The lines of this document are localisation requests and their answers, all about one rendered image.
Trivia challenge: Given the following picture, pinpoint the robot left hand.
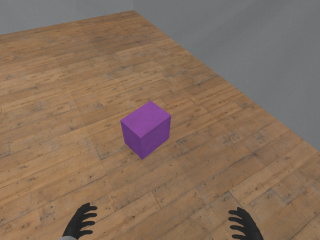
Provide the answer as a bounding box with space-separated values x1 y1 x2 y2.
62 203 98 240

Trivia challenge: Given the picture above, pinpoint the carton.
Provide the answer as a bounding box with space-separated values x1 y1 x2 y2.
120 101 171 160

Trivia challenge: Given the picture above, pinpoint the robot right hand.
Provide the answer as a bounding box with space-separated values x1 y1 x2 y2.
228 207 264 240

